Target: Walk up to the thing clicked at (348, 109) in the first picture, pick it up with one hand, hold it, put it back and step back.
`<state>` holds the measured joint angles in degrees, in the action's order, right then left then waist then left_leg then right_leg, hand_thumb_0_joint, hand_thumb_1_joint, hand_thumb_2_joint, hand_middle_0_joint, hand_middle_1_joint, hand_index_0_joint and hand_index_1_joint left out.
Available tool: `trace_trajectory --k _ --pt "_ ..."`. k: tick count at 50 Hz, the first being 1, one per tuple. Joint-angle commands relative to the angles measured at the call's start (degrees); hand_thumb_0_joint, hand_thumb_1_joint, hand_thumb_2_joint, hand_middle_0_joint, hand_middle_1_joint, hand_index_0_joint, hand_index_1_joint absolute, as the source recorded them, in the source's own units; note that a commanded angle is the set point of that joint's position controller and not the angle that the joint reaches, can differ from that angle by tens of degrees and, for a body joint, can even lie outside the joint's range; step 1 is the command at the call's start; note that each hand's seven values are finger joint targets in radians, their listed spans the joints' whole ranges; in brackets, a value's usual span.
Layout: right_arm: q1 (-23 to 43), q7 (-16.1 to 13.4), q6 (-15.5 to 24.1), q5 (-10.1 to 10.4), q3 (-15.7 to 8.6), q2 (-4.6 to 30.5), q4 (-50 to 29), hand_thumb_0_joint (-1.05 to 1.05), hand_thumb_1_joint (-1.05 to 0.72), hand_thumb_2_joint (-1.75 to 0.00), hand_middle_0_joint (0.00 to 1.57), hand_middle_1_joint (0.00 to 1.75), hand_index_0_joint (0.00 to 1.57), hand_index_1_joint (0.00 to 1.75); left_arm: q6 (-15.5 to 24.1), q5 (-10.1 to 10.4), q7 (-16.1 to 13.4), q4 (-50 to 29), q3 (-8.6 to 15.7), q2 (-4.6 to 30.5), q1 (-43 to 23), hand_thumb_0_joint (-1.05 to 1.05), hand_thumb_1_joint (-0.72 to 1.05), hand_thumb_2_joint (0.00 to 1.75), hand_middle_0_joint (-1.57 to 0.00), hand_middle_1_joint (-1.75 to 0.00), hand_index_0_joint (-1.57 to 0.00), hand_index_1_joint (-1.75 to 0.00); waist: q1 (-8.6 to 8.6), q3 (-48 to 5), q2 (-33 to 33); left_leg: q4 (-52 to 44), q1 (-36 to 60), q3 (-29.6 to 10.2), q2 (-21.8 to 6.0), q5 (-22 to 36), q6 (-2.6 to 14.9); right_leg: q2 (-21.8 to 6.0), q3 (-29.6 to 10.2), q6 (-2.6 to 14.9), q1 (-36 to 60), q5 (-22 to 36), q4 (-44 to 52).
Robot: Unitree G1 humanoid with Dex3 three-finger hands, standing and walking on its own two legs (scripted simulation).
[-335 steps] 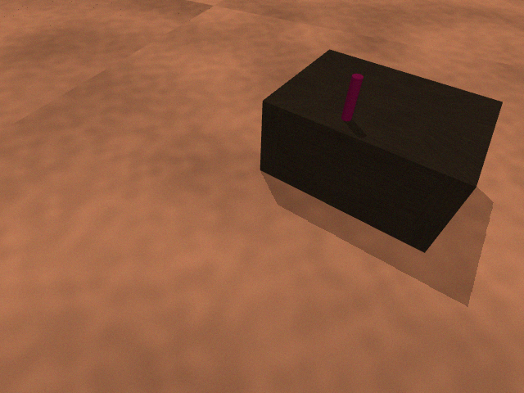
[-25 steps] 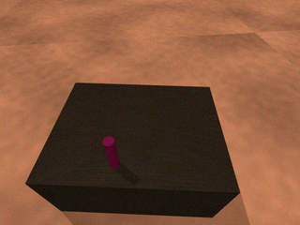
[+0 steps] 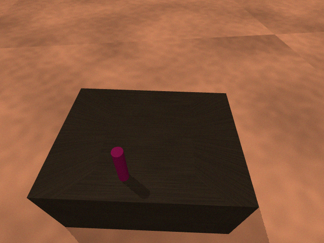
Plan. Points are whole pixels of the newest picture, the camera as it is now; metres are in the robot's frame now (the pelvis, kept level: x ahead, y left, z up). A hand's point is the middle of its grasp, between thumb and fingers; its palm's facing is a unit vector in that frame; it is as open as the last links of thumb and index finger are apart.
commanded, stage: stand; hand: left
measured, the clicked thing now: (120, 165) +0.44 +0.18 -0.23
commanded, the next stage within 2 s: go down in 0.08 s
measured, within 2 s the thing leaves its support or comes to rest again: neither
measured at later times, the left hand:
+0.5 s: hand (72, 241) +0.16 +0.25 -0.14, palm faces +0.04 -0.94 -0.33, open 12.7 cm
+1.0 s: hand (65, 238) +0.16 +0.27 -0.14, palm faces +0.05 -0.95 -0.32, open 17.4 cm
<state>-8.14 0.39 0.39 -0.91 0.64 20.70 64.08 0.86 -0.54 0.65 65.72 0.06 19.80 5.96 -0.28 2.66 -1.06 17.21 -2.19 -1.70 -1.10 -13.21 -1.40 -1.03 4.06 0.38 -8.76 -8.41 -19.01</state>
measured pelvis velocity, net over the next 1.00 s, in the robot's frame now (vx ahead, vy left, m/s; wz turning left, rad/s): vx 0.00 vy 0.03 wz -0.01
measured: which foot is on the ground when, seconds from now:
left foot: down 0.00-1.00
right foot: down 0.00-1.00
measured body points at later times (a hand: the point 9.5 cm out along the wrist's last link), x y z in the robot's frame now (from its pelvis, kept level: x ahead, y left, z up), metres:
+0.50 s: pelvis -0.02 +0.01 -0.02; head +0.03 -0.01 +0.43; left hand +0.16 +0.30 -0.12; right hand +0.15 -0.29 -0.12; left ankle -0.04 +0.14 -0.75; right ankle +0.02 -0.11 -0.75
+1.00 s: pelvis +0.00 +0.03 -0.03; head +0.03 +0.03 +0.42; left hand +0.16 +0.31 -0.11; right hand +0.16 -0.25 -0.11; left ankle -0.04 +0.14 -0.75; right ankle +0.02 -0.11 -0.75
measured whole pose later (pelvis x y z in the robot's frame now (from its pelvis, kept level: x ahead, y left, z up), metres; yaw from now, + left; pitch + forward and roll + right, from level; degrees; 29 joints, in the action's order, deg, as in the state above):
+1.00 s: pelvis +0.00 +0.03 -0.03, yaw -1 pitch +8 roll -1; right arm -12.3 -3.3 7.1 1.5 -6.3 15.2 36.5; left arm -20.5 0.7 0.8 25.9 5.4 17.6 12.5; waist 0.7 -5.1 -1.9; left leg 41.2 -24.2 -0.6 0.3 -24.8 0.9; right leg -2.6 2.5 -1.7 -29.2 -16.8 -38.4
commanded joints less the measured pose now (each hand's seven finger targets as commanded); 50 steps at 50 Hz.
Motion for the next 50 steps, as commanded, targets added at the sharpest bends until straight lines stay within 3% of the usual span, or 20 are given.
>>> trace_trajectory --k 1,9,10,11,13,16,19,21,22,24,25,28,30,34,35,36,42,48,49,50 --pt "2.1 -1.1 1.0 0.3 -2.3 11.6 -3.1 0.00 -0.90 -0.90 0.20 0.30 0.20 0.30 1.1 0.3 -1.1 -3.3 2.5 12.7 -2.6 0.00 0.90 0.90 -0.20 -0.30 -0.20 -0.30 -0.09 -3.7 0.9 -2.9 -4.7 -4.2 -6.5 9.1 2.36 -7.3 -7.3 0.95 5.2 8.2 2.1" --pt "2.0 -1.2 1.0 0.3 -2.3 11.7 -3.1 0.00 -0.82 -0.82 0.12 0.22 0.12 0.22 1.0 0.2 -1.1 -3.3 2.3 12.5 -2.5 0.00 0.82 0.82 -0.15 -0.22 -0.17 -0.22 -0.12 -3.8 0.9 -3.3 -4.9 -4.1 -6.4 9.5 2.11 -7.0 -6.7 0.82 5.7 7.9 2.0" --pt "22.1 -2.0 7.9 6.1 -0.8 1.1 -23.2 0.00 -0.74 -0.74 0.04 0.14 0.05 0.14 5.4 4.9 -1.4 -23.4 0.6 1.3 -22.6 0.00 0.74 0.74 -0.07 -0.14 -0.09 -0.14 2.77 -3.4 -0.3 3.8 -12.3 3.1 1.9 5.5 1.30 -0.5 -1.6 0.10 -3.0 3.2 -2.2" --pt "20.6 -2.5 9.5 5.8 -0.8 3.6 -25.6 0.00 -0.66 -0.66 0.04 0.06 0.05 0.06 5.3 4.9 -2.4 -26.9 2.1 6.8 -22.4 0.00 0.66 0.66 -0.02 -0.06 -0.02 -0.06 2.04 -5.8 -0.2 3.8 -11.1 2.7 1.9 3.1 1.36 -0.9 -2.1 0.09 -1.0 0.6 -2.2" --pt "11.5 -3.7 6.5 5.5 -5.7 9.5 -12.2 0.00 -0.50 -0.50 0.04 0.05 0.05 0.05 -0.6 4.4 -2.7 -10.4 6.0 12.7 -7.4 0.00 0.50 0.50 -0.03 -0.02 -0.01 -0.04 0.96 0.1 1.0 6.0 -16.1 3.0 2.1 0.2 1.20 -0.1 -1.3 0.26 -4.3 -2.3 -3.9" --pt "13.9 -4.5 8.6 5.0 -8.8 11.0 -18.2 0.00 -0.26 -0.26 0.05 0.05 0.05 0.05 -2.0 3.2 -2.9 -18.9 6.0 12.9 -14.4 0.00 0.29 0.26 -0.03 -0.02 -0.03 -0.03 0.74 -16.2 0.7 10.3 -15.7 2.2 1.8 6.8 1.49 -0.1 -2.0 -0.11 -0.4 6.0 -8.9" --pt "-3.6 -3.1 7.0 3.5 -12.2 8.4 -14.5 0.00 -0.02 -0.19 0.05 0.05 0.05 0.05 -7.3 0.8 -1.5 -12.2 9.3 10.3 2.7 0.00 0.11 0.15 -0.06 0.00 -0.06 -0.01 1.18 -16.2 0.7 13.3 -19.6 2.5 2.5 10.0 1.67 0.3 -1.9 0.21 -2.8 9.5 -12.2" --pt "2.5 -3.0 7.4 4.0 -12.8 10.5 -28.1 0.00 0.09 -0.16 0.05 0.05 0.05 0.05 -9.3 1.0 -1.2 -23.8 9.1 10.8 -3.0 0.00 0.04 0.10 -0.07 0.00 -0.08 0.00 2.15 -26.9 3.6 12.4 -14.5 2.5 2.7 13.5 1.64 0.3 -2.1 -0.04 2.7 13.8 -11.2" --pt "1.3 -2.9 6.7 4.5 -12.2 8.9 -28.6 0.00 0.15 -0.14 0.05 0.05 0.05 0.05 -10.8 1.1 -1.3 -27.6 9.8 12.4 -4.3 0.00 0.01 0.09 -0.07 0.00 -0.07 0.00 1.49 -24.3 2.0 11.5 -15.2 2.8 3.1 13.0 1.57 0.0 -1.9 0.00 1.8 13.1 -10.5" --pt "-1.4 -2.1 4.9 4.8 -8.2 2.8 -23.6 0.00 0.23 -0.12 0.05 0.05 0.05 0.05 -14.1 1.4 -0.4 -23.1 7.9 8.4 -2.2 0.00 -0.09 0.07 -0.07 -0.01 -0.07 0.00 1.03 -12.0 2.2 11.9 -20.0 3.0 3.2 7.1 1.82 0.1 -1.4 0.02 -6.7 5.5 -10.0" --pt "3.2 -1.9 5.1 4.9 -7.1 1.8 -26.4 0.00 0.26 -0.11 0.05 0.05 0.05 0.05 -14.6 1.6 -0.1 -24.1 6.8 6.9 -3.7 0.00 -0.13 0.06 -0.08 0.00 -0.07 0.00 0.68 -11.0 4.0 13.1 -21.9 2.7 2.9 5.1 1.83 0.2 -1.2 -0.04 -9.1 3.0 -10.7" --pt "1.1 -2.1 5.1 4.4 -11.1 5.9 -30.3 0.00 0.36 -0.08 0.05 0.05 0.05 0.05 -15.6 1.0 0.1 -32.1 9.5 11.5 -5.6 0.00 -0.34 0.04 -0.09 -0.03 -0.09 -0.03 1.28 -12.7 2.2 13.2 -23.0 2.8 2.7 -0.9 2.09 0.3 -1.3 0.19 -10.3 -3.0 -11.0" --pt "-2.9 -2.0 5.0 4.1 -11.0 5.4 -27.1 0.00 0.42 -0.07 0.05 0.05 0.05 0.05 -16.9 0.6 0.2 -29.3 9.4 9.9 -0.5 0.00 -0.46 0.02 -0.10 -0.03 -0.09 -0.03 0.99 -9.6 1.8 12.9 -24.9 2.8 2.8 -3.9 2.33 0.2 -1.5 0.14 -11.1 -5.7 -10.5" --pt "5.7 -3.2 7.4 3.6 -10.7 6.3 -36.6 0.00 0.50 -0.05 0.05 0.05 0.05 0.05 -15.9 0.2 -0.9 -43.7 10.1 11.8 -8.4 0.00 -0.61 0.01 -0.09 -0.05 -0.09 -0.05 0.15 -16.7 0.1 14.5 -22.7 1.6 2.0 0.6 1.84 0.0 -1.8 0.20 -9.0 -2.1 -12.8" --pt "4.6 -3.7 7.9 3.2 -11.2 6.3 -33.4 0.00 0.51 -0.04 0.05 0.05 0.05 0.05 -16.1 0.0 -1.2 -39.4 9.7 9.8 -4.0 0.00 -0.61 0.01 -0.10 -0.06 -0.09 -0.06 0.40 -14.8 0.0 15.1 -23.4 1.7 2.0 0.1 1.85 -0.1 -1.8 0.17 -9.7 -2.4 -13.3" --pt "7.7 -4.0 9.0 3.0 -10.0 4.9 -35.5 0.00 0.51 -0.04 0.05 0.05 0.05 0.05 -15.4 0.2 -1.4 -43.5 8.8 8.5 -7.7 0.00 -0.61 0.00 -0.10 -0.05 -0.10 -0.06 0.64 -16.3 0.0 15.9 -23.0 1.4 1.7 1.3 1.79 -0.1 -1.9 0.25 -9.9 -1.5 -14.1" --pt "0.5 -5.0 9.8 2.3 -11.3 5.7 -35.4 0.00 0.51 -0.05 0.05 0.05 0.05 0.05 -17.4 1.0 -2.0 -45.4 10.8 8.9 4.0 0.00 -0.60 0.00 -0.10 -0.04 -0.09 -0.05 0.57 -21.1 -0.6 17.5 -20.9 0.7 1.1 9.2 0.65 0.5 -0.7 0.52 -7.0 4.5 -16.5" --pt "-2.9 -4.6 8.8 2.9 -10.9 4.1 -35.7 0.00 0.54 -0.04 0.05 0.05 0.05 0.05 -20.6 1.0 -0.3 -50.3 8.5 7.5 1.9 0.00 -0.56 0.00 -0.10 -0.05 -0.10 -0.04 1.75 -14.7 -0.9 17.6 -23.1 0.9 1.3 9.0 0.41 0.5 -0.5 0.66 -11.6 4.1 -16.7" --pt "-5.0 -4.7 8.6 2.8 -11.2 4.7 -32.5 0.00 0.53 -0.04 0.05 0.05 0.05 0.05 -21.5 0.9 -0.4 -46.1 10.0 8.5 4.9 0.00 -0.57 0.00 -0.11 -0.04 -0.10 -0.04 1.70 -13.3 -0.8 17.4 -23.1 0.8 1.3 8.4 0.47 0.6 -0.1 0.71 -12.1 3.4 -16.5" --pt "-3.2 -4.6 9.1 3.0 -10.9 4.9 -34.9 0.00 0.54 -0.04 0.05 0.05 0.05 0.05 -21.4 0.9 -0.1 -52.0 9.2 8.9 1.2 0.00 -0.56 0.00 -0.10 -0.04 -0.10 -0.04 1.85 -14.0 -1.3 17.3 -22.5 0.6 1.3 8.4 0.54 0.5 -0.2 0.83 -12.1 3.4 -16.5"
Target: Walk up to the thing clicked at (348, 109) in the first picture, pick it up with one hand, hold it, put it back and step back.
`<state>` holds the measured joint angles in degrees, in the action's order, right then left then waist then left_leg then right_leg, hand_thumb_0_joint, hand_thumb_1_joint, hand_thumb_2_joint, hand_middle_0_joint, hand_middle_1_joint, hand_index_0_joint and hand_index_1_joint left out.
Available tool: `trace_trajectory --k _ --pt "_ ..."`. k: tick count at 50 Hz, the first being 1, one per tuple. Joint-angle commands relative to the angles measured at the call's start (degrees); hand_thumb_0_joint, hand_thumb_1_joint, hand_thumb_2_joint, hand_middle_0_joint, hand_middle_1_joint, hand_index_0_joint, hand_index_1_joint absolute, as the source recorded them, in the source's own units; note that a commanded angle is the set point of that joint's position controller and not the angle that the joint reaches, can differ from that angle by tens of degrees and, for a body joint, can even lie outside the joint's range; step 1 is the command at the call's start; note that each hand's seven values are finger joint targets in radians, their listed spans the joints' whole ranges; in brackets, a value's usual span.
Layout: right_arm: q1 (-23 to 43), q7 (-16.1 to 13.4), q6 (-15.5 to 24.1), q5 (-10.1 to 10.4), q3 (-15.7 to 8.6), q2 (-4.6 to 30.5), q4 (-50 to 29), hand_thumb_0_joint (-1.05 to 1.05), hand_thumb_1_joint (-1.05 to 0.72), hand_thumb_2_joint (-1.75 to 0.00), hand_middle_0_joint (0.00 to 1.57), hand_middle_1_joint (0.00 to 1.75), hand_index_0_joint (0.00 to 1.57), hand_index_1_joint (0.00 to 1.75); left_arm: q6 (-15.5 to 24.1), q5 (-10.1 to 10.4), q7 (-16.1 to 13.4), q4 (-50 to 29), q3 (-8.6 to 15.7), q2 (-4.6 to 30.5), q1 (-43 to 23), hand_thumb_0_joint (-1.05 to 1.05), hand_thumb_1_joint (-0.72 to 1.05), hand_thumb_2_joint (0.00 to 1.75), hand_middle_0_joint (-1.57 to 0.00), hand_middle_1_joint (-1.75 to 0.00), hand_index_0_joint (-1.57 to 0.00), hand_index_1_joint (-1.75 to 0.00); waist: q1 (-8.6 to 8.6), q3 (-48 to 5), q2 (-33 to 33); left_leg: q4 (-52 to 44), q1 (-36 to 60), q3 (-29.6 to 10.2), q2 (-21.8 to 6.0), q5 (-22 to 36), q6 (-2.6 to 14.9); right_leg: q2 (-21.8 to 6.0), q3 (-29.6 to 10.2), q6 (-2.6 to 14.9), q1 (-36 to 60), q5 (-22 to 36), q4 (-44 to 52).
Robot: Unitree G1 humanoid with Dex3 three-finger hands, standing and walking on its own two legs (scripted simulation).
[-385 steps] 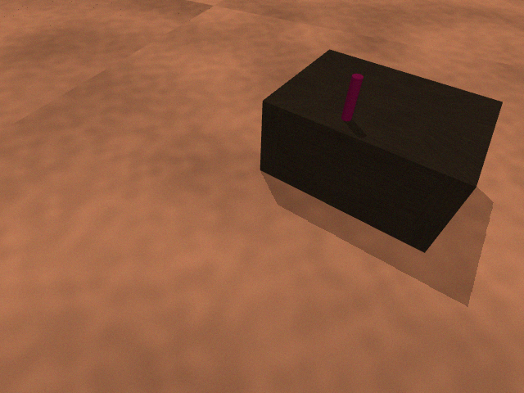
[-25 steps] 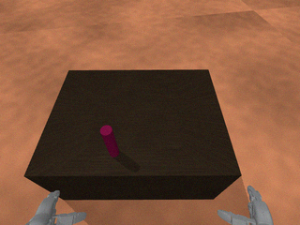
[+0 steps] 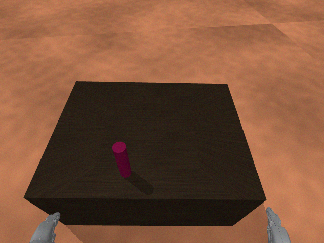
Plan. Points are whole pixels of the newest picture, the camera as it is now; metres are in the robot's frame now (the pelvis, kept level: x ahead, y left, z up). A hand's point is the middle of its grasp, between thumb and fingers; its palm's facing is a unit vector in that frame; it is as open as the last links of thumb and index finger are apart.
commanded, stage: go down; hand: left
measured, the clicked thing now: (122, 161) +0.44 +0.16 -0.20
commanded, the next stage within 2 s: none
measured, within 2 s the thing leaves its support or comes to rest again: neither
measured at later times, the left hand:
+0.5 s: hand (62, 239) +0.16 +0.25 -0.09, palm faces +0.10 -0.95 -0.31, open 17.4 cm
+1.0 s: hand (45, 195) +0.24 +0.30 -0.03, palm faces +0.17 -0.95 -0.25, open 17.5 cm
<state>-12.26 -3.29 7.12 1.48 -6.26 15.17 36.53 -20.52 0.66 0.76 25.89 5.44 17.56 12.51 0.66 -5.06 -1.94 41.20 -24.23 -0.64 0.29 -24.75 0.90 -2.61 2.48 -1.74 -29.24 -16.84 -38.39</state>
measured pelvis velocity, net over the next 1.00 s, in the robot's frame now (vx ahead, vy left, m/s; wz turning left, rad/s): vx -0.02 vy -0.01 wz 0.02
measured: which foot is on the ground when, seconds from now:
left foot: down 0.00-1.00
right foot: down 0.00-1.00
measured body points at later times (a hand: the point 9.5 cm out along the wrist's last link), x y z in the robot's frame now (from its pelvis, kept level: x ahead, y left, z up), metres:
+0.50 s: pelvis +0.00 +0.00 -0.01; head +0.03 +0.00 +0.44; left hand +0.15 +0.30 -0.07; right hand +0.16 -0.27 -0.07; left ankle -0.04 +0.11 -0.72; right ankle +0.02 -0.14 -0.72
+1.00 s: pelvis -0.02 -0.01 -0.01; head +0.00 +0.00 +0.44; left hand +0.23 +0.34 -0.01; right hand +0.14 -0.26 -0.05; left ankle -0.04 +0.11 -0.72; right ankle +0.02 -0.14 -0.72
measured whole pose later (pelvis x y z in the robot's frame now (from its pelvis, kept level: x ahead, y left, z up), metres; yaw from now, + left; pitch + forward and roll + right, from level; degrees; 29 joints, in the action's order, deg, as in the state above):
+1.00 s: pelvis -0.02 -0.01 -0.01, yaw +1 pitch +7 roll -1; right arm -21.3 -5.8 10.6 2.5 -0.6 13.7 20.7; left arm -17.8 4.9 11.7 26.7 17.7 28.9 -1.0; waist 2.2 -6.8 -0.5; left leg 48.3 -29.0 -2.1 0.0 -26.7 0.1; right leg -2.5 3.8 -0.8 -33.4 -18.9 -45.1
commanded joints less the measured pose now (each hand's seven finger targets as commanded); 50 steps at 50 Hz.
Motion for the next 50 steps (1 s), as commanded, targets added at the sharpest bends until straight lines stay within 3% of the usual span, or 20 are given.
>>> trace_trajectory --k 1,3,4,5,9,11,19,20,28,29,30,31,32,36,40,41,43,46,48,50 --pt "-0.6 -0.8 2.6 0.5 -4.2 10.2 -6.8 0.00 0.54 -0.04 0.05 0.05 0.05 0.05 -0.5 -0.3 -0.1 -8.7 4.0 10.0 -3.3 0.00 -0.56 0.00 -0.10 -0.04 -0.10 -0.04 1.43 -5.4 0.7 -6.6 -0.9 -1.0 -0.5 21.4 -2.01 2.3 1.6 2.94 8.1 12.6 2.3" --pt "2.3 -0.5 3.2 0.8 -3.8 10.0 -10.6 0.00 0.53 -0.04 0.05 0.05 0.05 0.05 -0.6 -0.3 0.2 -13.9 4.4 11.0 -4.9 0.00 -0.61 0.00 -0.10 -0.04 -0.10 -0.04 0.41 -6.5 -1.1 -6.9 -0.7 -1.6 -0.6 21.9 -2.28 2.2 1.5 3.02 8.1 12.2 1.9" --pt "-1.6 -0.6 2.8 0.5 -4.8 10.6 -6.2 0.00 0.53 -0.04 0.05 0.05 0.05 0.05 -1.4 -0.7 0.2 -8.3 4.1 9.6 -0.2 0.00 -0.59 0.00 -0.10 -0.04 -0.09 -0.04 0.83 -4.4 -1.6 -7.3 -0.8 -2.0 -0.9 21.0 -2.42 2.5 1.8 3.17 7.1 10.9 1.6" --pt "-0.5 -0.2 3.0 0.6 -3.9 9.2 -9.4 0.00 0.55 -0.04 0.05 0.05 0.05 0.05 -1.1 -0.4 0.6 -10.4 3.7 9.4 -1.6 0.00 -0.59 0.00 -0.10 -0.04 -0.09 -0.04 0.66 -4.5 0.1 -6.2 -1.9 -2.1 -1.1 22.7 -2.57 2.3 1.8 2.99 6.8 11.8 1.3" --pt "-0.6 0.2 3.4 0.5 -3.9 9.5 -12.6 0.00 0.55 -0.04 0.05 0.05 0.05 0.05 -1.1 -0.3 0.5 -15.1 6.0 11.1 -0.7 0.00 -0.59 0.02 -0.09 -0.04 -0.09 -0.05 -0.02 -11.7 -1.3 -4.4 0.8 -1.5 -0.5 27.3 -2.41 1.9 1.4 3.08 11.2 16.2 0.3" --pt "0.3 0.2 3.6 0.2 -4.4 9.8 -14.2 0.00 0.55 -0.04 0.05 0.05 0.05 0.05 -0.7 -0.3 0.4 -13.9 6.1 10.4 0.4 0.00 -0.56 0.02 -0.09 -0.04 -0.09 -0.04 0.20 -11.2 0.0 -3.5 0.1 -1.7 -1.0 30.8 -2.82 2.1 1.4 2.87 10.5 17.5 -0.7" --pt "-2.6 -0.3 3.2 0.3 -3.0 8.1 -16.1 0.00 0.55 -0.04 0.05 0.05 0.05 0.05 -0.9 0.2 0.6 -16.6 8.1 11.8 2.8 0.00 -0.56 0.05 -0.09 -0.04 -0.08 -0.05 -0.20 -9.7 -0.4 -3.5 -2.4 -0.8 0.2 21.5 -1.90 1.6 1.2 2.78 9.7 13.1 0.1" --pt "-3.7 -0.3 3.3 0.3 -3.0 8.0 -16.5 0.00 0.55 -0.04 0.05 0.05 0.05 0.05 -0.9 0.3 0.9 -16.3 7.8 11.2 2.5 0.00 -0.57 0.04 -0.09 -0.04 -0.08 -0.05 0.67 -8.6 0.2 -3.3 -2.7 -0.8 0.0 21.7 -1.92 1.8 1.3 2.79 8.7 13.1 -0.1" --pt "-6.2 -0.5 3.3 0.7 -2.1 7.1 -21.3 0.00 0.56 -0.04 0.05 0.05 0.05 0.05 -0.4 0.9 2.9 -19.0 9.9 13.7 1.9 0.00 -0.58 0.04 -0.09 -0.04 -0.08 -0.05 0.92 -7.2 -1.0 -2.4 -4.7 -0.6 0.4 18.0 -1.59 1.6 1.0 2.55 6.2 10.2 -0.6" --pt "-5.7 -0.7 3.4 0.7 -1.6 6.5 -21.6 0.00 0.56 -0.04 0.05 0.05 0.05 0.05 -0.2 0.8 3.0 -20.2 10.6 14.3 2.5 0.00 -0.59 0.05 -0.08 -0.04 -0.08 -0.05 -0.01 -7.3 -0.9 -2.1 -5.0 -0.5 0.6 16.8 -1.38 1.5 1.0 2.47 6.3 9.3 -0.5" --pt "-5.9 -0.8 3.5 0.8 -1.6 6.8 -23.0 0.00 0.56 -0.04 0.05 0.05 0.05 0.05 0.0 0.9 3.3 -19.8 10.3 14.0 2.2 0.00 -0.57 0.05 -0.08 -0.04 -0.07 -0.05 0.82 -7.1 0.0 -2.2 -5.1 -0.5 0.7 15.6 -1.17 1.5 0.9 2.44 5.9 8.5 -0.5" --pt "-5.8 -0.9 3.6 0.8 -1.4 6.2 -23.3 0.00 0.56 -0.04 0.05 0.05 0.05 0.05 0.3 1.2 3.5 -21.8 11.0 14.6 2.7 0.00 -0.58 0.05 -0.08 -0.04 -0.07 -0.04 -0.15 -7.3 -0.6 -2.0 -5.5 -0.5 0.7 14.7 -1.14 1.4 1.0 2.38 6.0 7.7 -0.5" --pt "-6.1 -1.0 3.8 0.8 -1.4 6.6 -24.8 0.00 0.56 -0.04 0.05 0.05 0.05 0.05 0.3 1.4 3.7 -21.1 11.2 14.5 3.0 0.00 -0.59 0.05 -0.08 -0.04 -0.07 -0.05 0.56 -7.8 -0.4 -1.8 -5.4 -0.4 0.8 14.4 -0.99 1.4 0.8 2.34 6.3 7.7 -0.5" --pt "-7.1 -1.4 4.3 1.0 1.3 4.9 -26.9 0.00 0.56 -0.04 0.05 0.05 0.05 0.05 2.3 1.5 4.4 -22.4 12.6 17.7 -6.4 0.00 -0.61 0.07 -0.08 -0.05 -0.07 -0.06 1.26 -8.2 -2.0 -1.6 -5.3 -1.3 0.1 15.0 -1.46 1.6 0.8 2.50 4.6 7.6 -1.9" --pt "-7.9 -3.3 5.7 1.1 0.2 6.7 -28.3 0.00 0.56 -0.04 0.05 0.05 0.05 0.05 4.7 2.6 4.5 -26.2 18.1 24.4 -16.3 0.00 -0.57 0.08 -0.07 -0.04 -0.06 -0.05 1.54 -13.4 -2.9 -1.3 -2.4 -1.0 0.9 11.7 -0.44 1.0 0.1 2.34 7.3 6.3 -0.8" --pt "-10.3 -3.7 5.8 1.0 0.1 6.7 -26.6 0.00 0.56 -0.04 0.05 0.05 0.05 0.05 4.7 2.8 5.1 -22.6 18.9 24.9 -14.5 0.00 -0.58 0.08 -0.07 -0.04 -0.06 -0.05 1.97 -11.4 -3.1 -1.3 -2.7 -0.9 0.9 12.2 -0.47 1.0 0.2 2.36 6.8 6.9 -0.7" --pt "-11.0 -3.7 5.9 0.8 0.7 5.3 -22.3 0.00 0.56 -0.04 0.05 0.05 0.05 0.05 4.7 3.2 6.6 -14.0 15.9 21.4 -15.6 0.00 -0.56 0.09 -0.06 -0.05 -0.05 -0.06 2.66 -3.4 -2.2 -1.7 -6.7 -1.0 0.7 10.0 -0.77 1.1 0.3 2.30 2.7 4.8 -0.8" --pt "-6.6 -3.6 6.7 1.4 0.7 6.6 -24.4 0.00 0.56 -0.04 0.05 0.05 0.05 0.05 5.2 4.5 9.5 -9.8 17.9 26.0 -22.6 0.00 -0.55 0.06 -0.07 -0.02 -0.06 -0.04 1.51 -6.5 -4.0 -2.4 -6.8 -1.1 0.7 9.2 -0.83 1.1 0.5 2.41 3.4 4.1 -0.6" --pt "-6.9 -2.9 6.8 1.5 4.5 4.3 -26.2 0.00 0.56 -0.04 0.05 0.05 0.05 0.05 5.2 5.1 12.1 -6.6 17.1 25.7 -24.6 0.00 -0.58 0.05 -0.07 -0.03 -0.06 -0.04 0.65 -7.3 -4.5 -2.8 -6.5 -1.3 0.6 9.8 -0.73 1.4 0.9 2.55 4.5 4.1 -0.3" --pt "-7.9 -2.6 7.2 1.4 4.2 5.0 -24.8 0.00 0.56 -0.04 0.05 0.05 0.05 0.05 6.1 5.4 14.4 -2.4 17.1 26.2 -26.2 0.00 -0.56 0.05 -0.07 -0.03 -0.06 -0.03 0.74 -7.2 -2.7 -3.1 -6.7 -1.7 0.1 11.2 -0.75 1.8 1.1 2.68 4.4 4.7 -0.8"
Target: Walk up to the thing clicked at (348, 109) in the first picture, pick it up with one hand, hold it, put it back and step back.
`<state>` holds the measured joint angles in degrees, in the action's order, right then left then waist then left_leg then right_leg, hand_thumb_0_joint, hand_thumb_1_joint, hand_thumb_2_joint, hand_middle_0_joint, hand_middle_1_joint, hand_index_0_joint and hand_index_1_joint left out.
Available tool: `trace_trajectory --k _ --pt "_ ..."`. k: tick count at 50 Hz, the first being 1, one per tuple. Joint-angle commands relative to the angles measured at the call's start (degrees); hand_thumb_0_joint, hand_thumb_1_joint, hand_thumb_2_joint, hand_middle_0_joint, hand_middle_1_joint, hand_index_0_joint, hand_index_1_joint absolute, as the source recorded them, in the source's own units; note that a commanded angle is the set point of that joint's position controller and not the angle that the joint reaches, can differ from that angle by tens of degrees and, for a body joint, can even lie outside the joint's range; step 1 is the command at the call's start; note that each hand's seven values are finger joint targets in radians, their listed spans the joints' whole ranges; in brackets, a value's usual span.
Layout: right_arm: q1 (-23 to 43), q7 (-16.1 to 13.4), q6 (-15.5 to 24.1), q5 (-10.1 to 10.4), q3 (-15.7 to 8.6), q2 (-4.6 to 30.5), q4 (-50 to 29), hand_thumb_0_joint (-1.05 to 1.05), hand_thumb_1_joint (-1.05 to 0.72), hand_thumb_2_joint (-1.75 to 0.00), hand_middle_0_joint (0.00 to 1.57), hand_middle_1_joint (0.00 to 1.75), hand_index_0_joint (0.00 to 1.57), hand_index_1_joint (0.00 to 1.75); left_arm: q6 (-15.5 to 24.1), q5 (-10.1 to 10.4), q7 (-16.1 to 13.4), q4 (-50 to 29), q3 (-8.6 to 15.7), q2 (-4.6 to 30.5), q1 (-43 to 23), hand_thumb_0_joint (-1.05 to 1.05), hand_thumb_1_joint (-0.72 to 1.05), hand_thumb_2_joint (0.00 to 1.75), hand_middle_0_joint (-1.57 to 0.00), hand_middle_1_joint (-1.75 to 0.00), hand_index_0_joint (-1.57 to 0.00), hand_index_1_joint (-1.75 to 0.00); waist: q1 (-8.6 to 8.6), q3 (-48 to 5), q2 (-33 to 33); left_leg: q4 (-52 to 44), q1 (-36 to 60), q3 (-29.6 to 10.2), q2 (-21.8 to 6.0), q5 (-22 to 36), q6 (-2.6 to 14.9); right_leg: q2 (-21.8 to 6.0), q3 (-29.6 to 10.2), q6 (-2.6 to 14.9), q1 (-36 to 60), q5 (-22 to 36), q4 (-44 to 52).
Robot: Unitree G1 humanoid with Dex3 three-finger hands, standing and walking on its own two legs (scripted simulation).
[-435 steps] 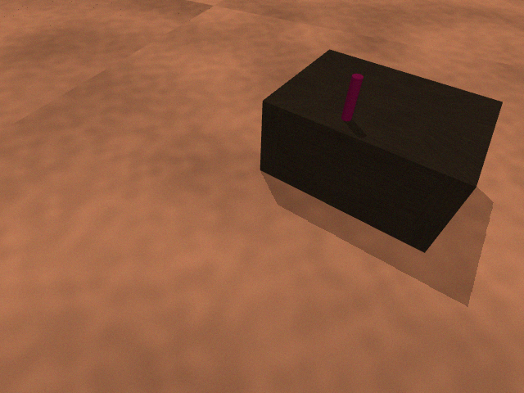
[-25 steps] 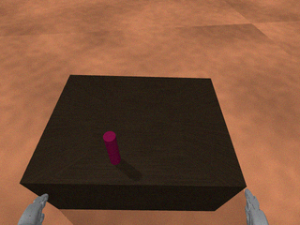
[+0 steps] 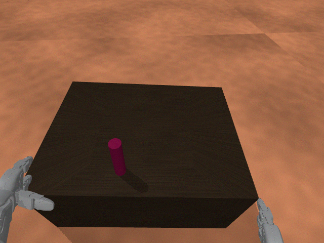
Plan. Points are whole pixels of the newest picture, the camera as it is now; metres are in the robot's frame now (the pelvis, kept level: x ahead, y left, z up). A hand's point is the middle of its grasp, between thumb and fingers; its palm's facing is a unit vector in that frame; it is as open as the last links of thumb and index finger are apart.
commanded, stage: go down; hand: left
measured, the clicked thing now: (117, 158) +0.46 +0.16 -0.19
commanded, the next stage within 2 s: approach in 1.18 s
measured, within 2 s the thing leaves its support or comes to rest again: neither
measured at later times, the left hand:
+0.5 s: hand (35, 156) +0.33 +0.33 +0.02, palm faces +0.14 -0.98 -0.15, open 17.4 cm
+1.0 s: hand (32, 142) +0.36 +0.34 +0.04, palm faces +0.13 -0.98 -0.11, open 17.5 cm
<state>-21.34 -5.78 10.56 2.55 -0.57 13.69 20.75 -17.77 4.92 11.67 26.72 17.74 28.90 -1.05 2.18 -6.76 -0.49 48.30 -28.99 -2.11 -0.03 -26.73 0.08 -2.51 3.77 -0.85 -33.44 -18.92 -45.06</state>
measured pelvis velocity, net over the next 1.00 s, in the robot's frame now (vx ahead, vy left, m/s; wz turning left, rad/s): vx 0.00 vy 0.00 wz -0.02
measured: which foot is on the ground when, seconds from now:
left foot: down 0.00-1.00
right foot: down 0.00-1.00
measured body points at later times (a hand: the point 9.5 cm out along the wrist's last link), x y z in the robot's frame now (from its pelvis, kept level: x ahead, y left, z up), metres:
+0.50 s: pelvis -0.01 +0.00 +0.00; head +0.04 +0.02 +0.45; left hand +0.32 +0.38 +0.03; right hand +0.14 -0.26 -0.05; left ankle -0.02 +0.12 -0.70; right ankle +0.04 -0.13 -0.70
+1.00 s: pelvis +0.00 +0.00 +0.00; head +0.07 +0.02 +0.44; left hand +0.35 +0.39 +0.05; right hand +0.14 -0.26 -0.06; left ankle -0.02 +0.12 -0.70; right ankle +0.04 -0.13 -0.70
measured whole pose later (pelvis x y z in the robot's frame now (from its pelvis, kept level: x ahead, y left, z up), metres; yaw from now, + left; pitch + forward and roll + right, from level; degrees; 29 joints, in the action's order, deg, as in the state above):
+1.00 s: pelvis +0.00 +0.00 +0.00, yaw -1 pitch +13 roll -1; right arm -18.4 -4.5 10.3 1.5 0.9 15.7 24.2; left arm 6.3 6.7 27.1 59.7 28.7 40.7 -25.4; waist 4.4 -6.1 0.9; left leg 48.6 -35.5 -1.1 -0.5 -26.1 0.3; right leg -1.9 2.7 -0.9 -40.0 -17.4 -44.6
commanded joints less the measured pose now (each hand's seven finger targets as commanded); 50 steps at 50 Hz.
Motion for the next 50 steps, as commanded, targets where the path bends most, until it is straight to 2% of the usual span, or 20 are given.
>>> trace_trajectory --k 1,3,6,9,10,11,15,20,27,28,33,34,36,38,41,43,44,46,48,50 --pt "0.9 0.1 3.9 0.3 -1.6 6.5 -8.3 0.00 0.56 -0.04 0.05 0.05 0.05 0.05 4.0 1.4 4.2 -1.8 5.7 16.2 -14.6 0.00 -0.56 0.04 -0.07 -0.02 -0.06 -0.03 -0.84 -6.1 -5.7 -10.1 -1.9 -0.1 0.4 13.8 -0.09 1.8 -0.3 1.95 8.5 7.2 5.6" --pt "2.2 0.1 4.5 0.2 -5.4 10.8 -8.8 0.00 0.56 -0.04 0.05 0.05 0.05 0.05 5.4 1.6 5.2 1.5 8.0 19.8 -16.9 0.00 -0.56 0.05 -0.06 -0.04 -0.06 -0.04 -0.93 -7.9 -4.1 -10.0 -1.3 -0.2 0.2 15.3 -0.17 2.0 -0.5 1.95 8.8 7.9 5.5" --pt "2.8 0.7 4.9 0.3 -3.8 8.8 -7.6 0.00 0.56 -0.04 0.05 0.05 0.05 0.05 8.9 1.5 6.3 3.6 8.5 21.3 -22.3 0.00 -0.59 0.07 -0.06 -0.05 -0.06 -0.05 -1.53 -8.7 -4.2 -9.8 -2.3 -0.1 0.1 13.1 -0.05 2.1 -0.9 1.95 7.9 6.1 5.3" --pt "2.8 0.7 5.8 0.1 -5.3 10.4 -7.2 0.00 0.56 -0.04 0.05 0.05 0.05 0.05 12.8 1.9 7.0 6.6 9.5 22.4 -26.1 0.00 -0.57 0.08 -0.05 -0.05 -0.06 -0.05 -0.74 -12.4 -3.1 -9.1 -0.8 0.1 0.1 15.1 0.15 2.0 -1.4 1.85 9.4 8.2 4.9" --pt "3.6 0.8 5.7 0.2 -3.7 9.0 -6.3 0.00 0.57 -0.04 0.05 0.05 0.05 0.05 13.9 1.9 7.2 6.2 10.3 23.8 -27.5 0.00 -0.55 0.08 -0.05 -0.05 -0.06 -0.05 -1.63 -12.2 -4.8 -8.9 -0.9 0.4 0.3 14.8 0.22 1.9 -1.6 1.90 8.9 7.9 4.8" --pt "3.5 0.7 5.7 0.2 -4.3 9.4 -5.7 0.00 0.57 -0.04 0.05 0.05 0.05 0.05 14.4 1.7 7.4 10.4 10.1 23.7 -27.0 0.00 -0.54 0.08 -0.05 -0.05 -0.05 -0.05 -0.84 -11.6 -3.4 -8.7 -1.6 0.4 0.3 14.5 0.40 1.9 -1.7 1.88 8.3 7.9 4.7" --pt "4.8 0.6 5.4 0.0 -2.7 8.4 -5.6 0.00 0.57 -0.04 0.05 0.05 0.05 0.05 18.0 1.6 8.2 12.0 11.4 26.3 -30.7 0.00 -0.55 0.08 -0.06 -0.05 -0.06 -0.05 -1.35 -14.2 -5.3 -8.4 -1.0 0.5 0.4 17.9 0.09 1.7 -1.9 2.14 9.8 10.6 4.3" --pt "2.3 0.3 4.6 -0.2 -3.1 9.3 -3.2 0.00 0.56 -0.04 0.05 0.05 0.05 0.05 21.1 1.8 10.1 14.2 11.6 28.6 -35.0 0.00 -0.51 0.07 -0.06 -0.04 -0.06 -0.04 0.00 -13.5 -7.4 -8.5 -0.4 1.0 0.6 17.0 0.11 1.5 -2.3 2.19 8.0 10.4 5.0" --pt "3.0 0.0 4.2 -0.2 -2.7 10.0 -4.2 0.00 0.55 -0.05 0.05 0.05 0.05 0.05 23.6 2.9 12.4 19.8 11.4 28.0 -36.3 0.00 -0.55 0.05 -0.06 -0.04 -0.06 -0.04 1.14 -13.3 -5.8 -8.7 -0.1 0.3 0.2 18.2 0.09 1.9 -1.6 2.48 6.4 10.9 4.9" --pt "2.7 0.2 4.2 -0.2 -1.6 9.1 -3.6 0.00 0.56 -0.05 0.05 0.05 0.05 0.05 24.1 3.1 12.9 20.2 11.3 27.6 -36.7 0.00 -0.56 0.05 -0.06 -0.04 -0.07 -0.04 0.70 -12.6 -6.2 -8.7 0.2 0.1 -0.1 19.6 -0.22 2.1 -1.3 2.63 5.7 11.2 4.6" --pt "2.9 0.2 3.8 -0.7 -3.3 11.4 -5.0 0.00 0.55 -0.05 0.05 0.05 0.05 0.05 25.8 3.3 14.1 19.4 13.5 31.4 -39.4 0.00 -0.57 0.05 -0.06 -0.03 -0.06 -0.03 0.51 -18.9 -7.7 -6.6 3.2 0.0 -0.3 28.4 -0.66 1.9 -1.6 2.90 7.1 16.6 3.4" --pt "3.1 0.5 3.5 -0.7 -1.6 9.5 -4.2 0.00 0.55 -0.05 0.05 0.05 0.05 0.05 25.6 3.1 14.2 22.2 12.8 30.2 -37.5 0.00 -0.57 0.04 -0.06 -0.02 -0.06 -0.02 0.33 -17.0 -7.7 -6.4 2.4 0.0 -0.2 28.0 -0.59 1.8 -1.6 2.83 6.5 16.1 3.6" --pt "4.6 0.3 3.6 -0.7 -3.9 12.2 -6.6 0.00 0.55 -0.05 0.05 0.05 0.05 0.05 26.4 3.2 14.2 20.9 13.7 31.6 -38.8 0.00 -0.58 0.04 -0.06 -0.02 -0.06 -0.02 0.66 -18.2 -6.3 -7.1 2.5 -0.6 -0.6 26.1 -0.74 2.0 -1.3 2.91 6.2 14.2 3.7" --pt "2.4 0.3 3.1 -0.8 -2.2 10.1 -4.9 0.00 0.55 -0.05 0.05 0.05 0.05 0.05 26.8 3.0 14.2 20.8 14.1 32.3 -39.9 0.00 -0.58 0.04 -0.06 -0.02 -0.06 -0.03 0.70 -18.5 -7.1 -6.7 2.0 0.0 0.1 23.7 -0.38 1.7 -1.7 2.67 7.0 13.9 4.0" --pt "2.2 0.0 2.9 -0.8 -4.1 11.8 -4.8 0.00 0.54 -0.05 0.05 0.05 0.05 0.05 27.2 3.4 14.2 22.1 15.6 33.6 -38.8 0.00 -0.58 0.05 -0.06 -0.03 -0.06 -0.03 1.10 -18.5 -5.7 -6.6 0.7 0.3 0.3 22.9 -0.19 1.6 -1.9 2.48 7.9 14.3 3.9" --pt "2.9 0.5 2.8 -0.8 -2.1 9.9 -4.2 0.00 0.55 -0.05 0.05 0.05 0.05 0.05 27.3 3.2 14.7 22.3 14.6 32.2 -39.1 0.00 -0.56 0.05 -0.06 -0.03 -0.06 -0.03 0.57 -17.3 -8.2 -6.1 1.5 0.1 -0.1 25.9 -0.68 1.7 -1.7 2.82 5.3 14.7 3.4" --pt "2.5 0.5 2.7 -0.8 -2.9 10.6 -3.7 0.00 0.54 -0.05 0.05 0.05 0.05 0.05 27.4 3.4 14.8 20.6 14.7 32.6 -40.5 0.00 -0.57 0.05 -0.06 -0.03 -0.06 -0.03 0.60 -17.9 -8.7 -6.1 2.0 0.0 -0.2 26.5 -0.67 1.8 -1.6 2.90 5.4 15.1 3.4" --pt "4.1 0.6 2.5 -0.8 -1.6 9.6 -5.0 0.00 0.54 -0.05 0.05 0.05 0.05 0.05 27.0 3.1 14.9 23.7 14.7 32.1 -38.1 0.00 -0.57 0.05 -0.06 -0.02 -0.06 -0.03 0.43 -17.3 -7.1 -6.4 0.5 0.1 0.0 24.6 -0.43 1.7 -1.7 2.84 6.0 14.2 3.7" --pt "4.3 0.4 2.6 -0.7 -2.8 10.7 -4.8 0.00 0.54 -0.05 0.05 0.05 0.05 0.05 27.2 3.5 15.1 22.2 14.9 33.2 -40.4 0.00 -0.57 0.05 -0.06 -0.03 -0.06 -0.03 0.61 -17.2 -7.9 -7.1 -0.2 0.0 0.0 22.9 -0.55 1.7 -1.8 2.88 6.8 13.5 3.6" --pt "5.0 0.4 2.7 -0.7 -1.3 9.8 -6.6 0.00 0.54 -0.05 0.05 0.05 0.05 0.05 27.6 3.7 15.4 21.1 14.5 32.8 -42.6 0.00 -0.60 0.04 -0.06 -0.03 -0.06 -0.03 0.91 -17.9 -8.2 -6.7 0.8 0.2 0.0 22.3 -0.44 1.8 -1.7 2.77 5.9 12.7 3.8"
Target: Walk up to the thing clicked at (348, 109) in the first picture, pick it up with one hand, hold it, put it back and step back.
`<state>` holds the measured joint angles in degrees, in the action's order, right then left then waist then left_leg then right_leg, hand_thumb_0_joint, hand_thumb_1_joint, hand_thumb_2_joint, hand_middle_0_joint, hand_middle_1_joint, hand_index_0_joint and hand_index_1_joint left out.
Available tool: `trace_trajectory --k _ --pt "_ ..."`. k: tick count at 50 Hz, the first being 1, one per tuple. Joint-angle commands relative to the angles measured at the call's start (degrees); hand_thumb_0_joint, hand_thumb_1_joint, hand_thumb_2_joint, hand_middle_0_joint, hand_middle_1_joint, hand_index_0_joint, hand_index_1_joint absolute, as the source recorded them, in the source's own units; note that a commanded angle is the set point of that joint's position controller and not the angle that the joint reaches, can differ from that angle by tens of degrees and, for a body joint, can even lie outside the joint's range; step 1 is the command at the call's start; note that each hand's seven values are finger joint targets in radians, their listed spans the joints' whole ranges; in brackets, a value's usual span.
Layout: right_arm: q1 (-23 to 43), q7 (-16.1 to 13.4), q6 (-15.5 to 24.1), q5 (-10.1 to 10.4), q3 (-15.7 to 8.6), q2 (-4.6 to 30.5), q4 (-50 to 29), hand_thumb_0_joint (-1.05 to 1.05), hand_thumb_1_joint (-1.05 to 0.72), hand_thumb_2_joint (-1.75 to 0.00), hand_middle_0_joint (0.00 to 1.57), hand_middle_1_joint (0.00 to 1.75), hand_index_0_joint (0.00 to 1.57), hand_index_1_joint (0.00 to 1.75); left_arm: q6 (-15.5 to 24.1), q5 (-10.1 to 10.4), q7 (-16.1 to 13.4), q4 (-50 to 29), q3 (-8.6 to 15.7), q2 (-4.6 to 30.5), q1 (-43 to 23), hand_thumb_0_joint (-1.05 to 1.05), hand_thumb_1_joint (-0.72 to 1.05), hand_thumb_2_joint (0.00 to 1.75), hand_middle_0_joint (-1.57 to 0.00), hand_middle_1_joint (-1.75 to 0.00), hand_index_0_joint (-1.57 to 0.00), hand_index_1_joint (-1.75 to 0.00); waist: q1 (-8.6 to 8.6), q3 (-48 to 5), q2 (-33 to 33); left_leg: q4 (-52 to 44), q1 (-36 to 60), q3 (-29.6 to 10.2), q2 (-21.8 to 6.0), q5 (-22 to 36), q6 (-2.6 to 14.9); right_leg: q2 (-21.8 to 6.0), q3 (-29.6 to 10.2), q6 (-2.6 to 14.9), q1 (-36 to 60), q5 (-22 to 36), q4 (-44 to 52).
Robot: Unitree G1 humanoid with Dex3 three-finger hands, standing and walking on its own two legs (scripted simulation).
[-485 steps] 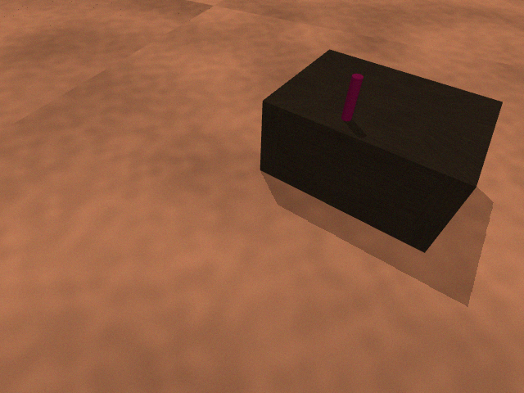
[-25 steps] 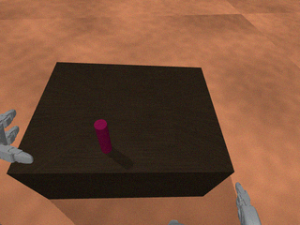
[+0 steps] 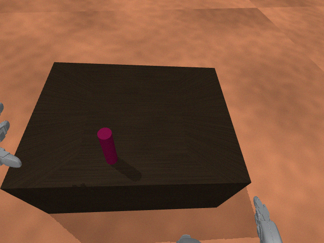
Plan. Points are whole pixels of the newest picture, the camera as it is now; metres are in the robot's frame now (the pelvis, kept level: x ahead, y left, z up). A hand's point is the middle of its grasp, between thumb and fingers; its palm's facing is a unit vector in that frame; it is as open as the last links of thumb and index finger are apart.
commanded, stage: go down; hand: left
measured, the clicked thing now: (108, 147) +0.45 +0.17 -0.19
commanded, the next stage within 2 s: approach in 0.18 s
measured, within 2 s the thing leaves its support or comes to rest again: neither
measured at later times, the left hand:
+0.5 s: hand (17, 130) +0.38 +0.34 +0.04, palm faces +0.14 -0.99 -0.03, open 17.7 cm
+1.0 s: hand (85, 161) +0.40 +0.24 -0.19, palm faces +0.02 -1.00 +0.06, open 17.7 cm
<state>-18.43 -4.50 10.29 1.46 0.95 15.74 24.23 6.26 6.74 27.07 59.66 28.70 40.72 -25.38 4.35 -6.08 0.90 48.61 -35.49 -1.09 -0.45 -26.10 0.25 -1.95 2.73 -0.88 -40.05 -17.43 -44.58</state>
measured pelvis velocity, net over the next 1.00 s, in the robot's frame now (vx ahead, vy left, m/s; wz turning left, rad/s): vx -0.05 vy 0.00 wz -0.03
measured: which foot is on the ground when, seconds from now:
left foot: down 0.00-1.00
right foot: down 0.00-1.00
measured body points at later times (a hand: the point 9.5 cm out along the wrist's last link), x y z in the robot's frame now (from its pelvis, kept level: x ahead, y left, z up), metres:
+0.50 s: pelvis -0.01 +0.00 -0.01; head +0.08 +0.03 +0.43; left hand +0.37 +0.39 +0.04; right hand +0.15 -0.27 -0.06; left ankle -0.03 +0.11 -0.70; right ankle +0.04 -0.13 -0.70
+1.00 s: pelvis -0.05 +0.00 -0.13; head +0.13 +0.08 +0.27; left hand +0.40 +0.29 -0.19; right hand +0.12 -0.27 -0.09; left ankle -0.03 +0.11 -0.70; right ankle +0.04 -0.13 -0.70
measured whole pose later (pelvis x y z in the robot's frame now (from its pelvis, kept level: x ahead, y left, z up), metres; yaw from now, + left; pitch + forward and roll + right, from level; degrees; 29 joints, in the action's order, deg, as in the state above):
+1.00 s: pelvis -0.05 +0.00 -0.13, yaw -2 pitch +30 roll -5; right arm -20.6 1.9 13.3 -4.5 -2.3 18.0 -1.2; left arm 37.6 9.5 24.4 67.5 32.4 34.8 -34.9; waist 16.9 -8.1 4.1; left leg 87.2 -80.6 -3.9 -1.1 -36.8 -0.2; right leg -1.8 4.5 -0.2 -83.7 -24.9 -78.7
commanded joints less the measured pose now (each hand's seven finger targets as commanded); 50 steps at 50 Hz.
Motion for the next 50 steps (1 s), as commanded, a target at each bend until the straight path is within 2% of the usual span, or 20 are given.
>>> trace_trajectory --k 1,9,14,17,19,20,21,24,26,29,33,34,37,38,40,42,43,45,47,50 --pt "2.0 -1.2 3.2 0.4 -4.4 9.5 -10.6 0.00 0.54 -0.05 0.05 0.05 0.05 0.05 3.6 2.0 0.1 -10.5 4.4 22.0 -18.1 0.00 -0.59 0.05 -0.06 -0.03 -0.06 -0.03 -0.53 -19.3 -8.3 -6.7 7.9 -1.2 0.1 23.4 -0.71 1.5 -0.4 2.83 12.3 12.0 3.1" --pt "-1.5 -1.0 3.1 -0.1 -3.8 8.8 -8.1 0.00 0.55 -0.05 0.05 0.05 0.05 0.05 4.0 2.2 1.6 -10.2 5.0 23.4 -20.3 0.00 -0.58 0.05 -0.06 -0.03 -0.06 -0.04 0.09 -20.0 -9.5 -5.0 8.7 -1.0 0.2 26.6 -0.52 1.2 -0.6 2.70 10.8 14.6 2.5" --pt "1.8 -1.3 3.3 0.2 -5.1 10.1 -10.6 0.00 0.55 -0.05 0.05 0.05 0.05 0.05 4.5 2.1 1.5 -9.7 5.7 24.9 -21.5 0.00 -0.57 0.10 -0.06 -0.06 -0.05 -0.08 -0.09 -18.3 -7.6 -6.1 4.2 -0.6 1.0 18.3 -0.03 0.9 -1.0 2.48 12.1 10.5 2.8" --pt "0.3 -1.1 3.1 0.0 -4.3 9.0 -10.1 0.00 0.57 -0.04 0.05 0.05 0.05 0.05 5.0 2.5 2.0 -5.4 5.3 22.7 -19.7 0.00 -0.58 0.00 -0.06 -0.02 -0.06 -0.03 0.53 -17.7 -7.2 -4.8 4.2 -0.7 0.7 20.0 -0.10 1.2 -0.7 2.48 10.0 11.1 2.3" --pt "1.5 -0.6 3.8 0.0 -3.8 8.5 -8.5 0.00 0.56 -0.04 0.05 0.05 0.05 0.05 6.7 3.9 2.8 -5.5 3.2 18.9 -22.8 0.00 -0.58 0.00 -0.06 -0.02 -0.05 -0.03 0.90 -16.8 -7.8 -3.6 2.1 -1.0 0.6 18.3 -0.29 1.3 -0.6 2.60 7.0 9.4 0.9" --pt "1.8 -0.4 3.8 -0.1 -3.6 8.7 -9.7 0.00 0.56 -0.04 0.05 0.05 0.05 0.05 7.1 4.2 2.8 0.3 4.4 18.4 -18.9 0.00 -0.59 0.00 -0.06 -0.02 -0.06 -0.02 1.82 -14.4 -4.8 -2.9 -0.5 -1.2 0.4 17.0 -0.02 1.5 -0.3 2.55 5.3 8.3 0.5" --pt "3.0 -0.2 3.9 -0.1 -2.8 7.8 -9.7 0.00 0.57 -0.04 0.05 0.05 0.05 0.05 8.8 4.9 3.3 -3.4 4.2 18.1 -21.3 0.00 -0.59 0.00 -0.06 -0.01 -0.05 -0.02 1.12 -16.2 -4.8 -1.8 -2.0 -0.9 0.7 16.0 0.18 1.2 -0.6 2.37 5.8 8.2 -0.3" --pt "2.5 0.4 4.6 -0.5 -4.2 9.4 -13.2 0.00 0.57 -0.04 0.05 0.05 0.05 0.05 12.8 6.3 4.2 -0.3 3.8 14.8 -21.7 0.00 -0.61 0.01 -0.05 -0.03 -0.05 -0.03 4.14 -18.4 -4.1 1.5 -2.1 -1.3 0.2 18.3 -0.11 1.7 -0.2 2.51 1.4 9.6 -3.3" --pt "1.0 0.9 5.0 -0.6 -3.3 8.4 -14.0 0.00 0.58 -0.04 0.05 0.05 0.05 0.05 16.4 7.9 4.7 -5.1 4.8 14.4 -24.7 0.00 -0.56 0.02 -0.05 -0.03 -0.04 -0.03 3.64 -22.7 -7.3 4.2 -2.1 -1.0 0.5 20.1 -0.32 1.4 -0.6 2.63 0.6 11.2 -5.4" --pt "0.2 1.4 5.3 -1.0 -6.4 11.5 -18.4 0.00 0.57 -0.04 0.05 0.05 0.05 0.05 20.4 8.7 4.5 -3.0 6.4 14.7 -22.6 0.00 -0.58 0.01 -0.05 -0.04 -0.05 -0.04 5.81 -22.7 -4.2 7.3 -6.8 -1.2 0.6 18.3 -0.12 1.6 -0.6 2.56 -1.3 11.1 -8.2" --pt "-4.4 2.3 5.3 -1.9 -8.0 12.4 -21.7 0.00 0.56 -0.05 0.05 0.05 0.05 0.05 25.2 8.6 3.6 -3.4 8.1 15.7 -21.9 0.00 -0.60 0.03 -0.06 -0.05 -0.05 -0.06 6.40 -23.0 -7.5 11.9 -10.3 -1.6 0.8 17.1 -0.62 1.6 -0.6 2.94 -7.1 9.3 -12.1" --pt "-4.5 2.5 5.4 -2.2 -9.1 13.4 -22.9 0.00 0.55 -0.05 0.05 0.05 0.05 0.05 25.8 8.1 3.1 2.5 9.9 16.5 -17.2 0.00 -0.61 0.02 -0.06 -0.05 -0.06 -0.06 6.80 -22.4 -6.2 13.1 -12.1 -1.7 0.9 16.6 -0.54 1.7 -0.6 2.89 -8.0 9.1 -13.3" --pt "-4.8 3.7 5.7 -3.0 -8.3 11.6 -25.8 0.00 0.54 -0.05 0.05 0.05 0.05 0.05 30.4 7.8 2.2 -6.7 10.2 17.1 -23.8 0.00 -0.61 0.03 -0.06 -0.06 -0.06 -0.07 6.02 -29.0 -13.3 17.2 -15.0 -1.4 1.5 15.4 -0.91 1.2 -1.1 3.22 -10.1 8.3 -17.8" --pt "-4.8 3.9 6.0 -3.3 -8.1 11.4 -26.6 0.00 0.54 -0.05 0.05 0.05 0.05 0.05 31.2 7.6 2.1 -3.5 9.2 13.9 -22.5 0.00 -0.61 0.03 -0.07 -0.06 -0.06 -0.07 7.31 -29.3 -13.5 18.4 -13.6 -2.4 0.7 17.6 -1.28 1.8 -0.2 3.41 -14.1 8.4 -19.5" --pt "-2.7 4.1 6.5 -3.8 -8.6 12.1 -30.8 0.00 0.53 -0.05 0.05 0.05 0.05 0.05 32.9 6.7 1.2 -4.5 8.7 13.9 -24.4 0.00 -0.61 0.04 -0.07 -0.06 -0.06 -0.07 7.71 -31.5 -16.7 20.2 -14.1 -3.0 0.4 16.9 -1.81 1.8 0.0 3.68 -17.6 6.5 -22.0" --pt "-2.5 4.3 6.6 -4.3 -8.1 11.6 -32.6 0.00 0.53 -0.05 0.05 0.05 0.05 0.05 34.0 6.0 0.5 -6.1 5.2 9.5 -26.8 0.00 -0.61 0.04 -0.07 -0.06 -0.06 -0.07 8.29 -34.8 -18.9 21.6 -13.6 -3.9 0.0 18.0 -2.58 2.2 0.7 4.14 -21.0 5.9 -24.9" --pt "-2.6 4.3 6.3 -4.5 -9.6 12.8 -31.9 0.00 0.53 -0.05 0.05 0.05 0.05 0.05 34.5 5.5 -0.3 -7.0 6.4 11.7 -27.0 0.00 -0.61 0.04 -0.07 -0.06 -0.06 -0.07 7.96 -35.9 -20.9 22.5 -13.7 -4.2 -0.2 17.9 -2.84 2.2 0.8 4.31 -23.4 4.9 -26.4" --pt "-4.3 4.6 5.9 -4.9 -10.2 13.3 -32.6 0.00 0.52 -0.05 0.05 0.05 0.05 0.05 34.7 4.8 -1.6 -4.2 5.5 9.7 -25.2 0.00 -0.61 0.03 -0.07 -0.06 -0.06 -0.07 8.37 -36.6 -21.2 24.5 -15.2 -4.5 -0.3 18.9 -3.02 2.4 1.1 4.54 -26.2 4.9 -28.7" --pt "-4.9 4.7 6.0 -5.2 -13.0 15.4 -34.8 0.00 0.53 -0.05 0.05 0.05 0.05 0.05 35.4 3.8 -3.0 -2.9 5.0 9.0 -25.5 0.00 -0.61 0.04 -0.07 -0.06 -0.06 -0.07 9.80 -36.2 -21.7 25.7 -16.0 -5.1 -0.7 16.4 -3.15 2.7 1.5 4.59 -29.6 2.8 -30.7" --pt "-8.0 5.4 5.8 -5.3 -13.4 14.6 -38.3 0.00 0.55 -0.05 0.05 0.05 0.05 0.05 36.8 2.4 -5.6 -2.3 4.8 7.6 -25.2 0.00 -0.61 0.02 -0.06 -0.07 -0.07 -0.06 11.51 -35.2 -19.0 28.0 -24.3 -3.8 0.4 9.1 -1.94 2.5 1.0 4.28 -28.3 1.1 -32.5"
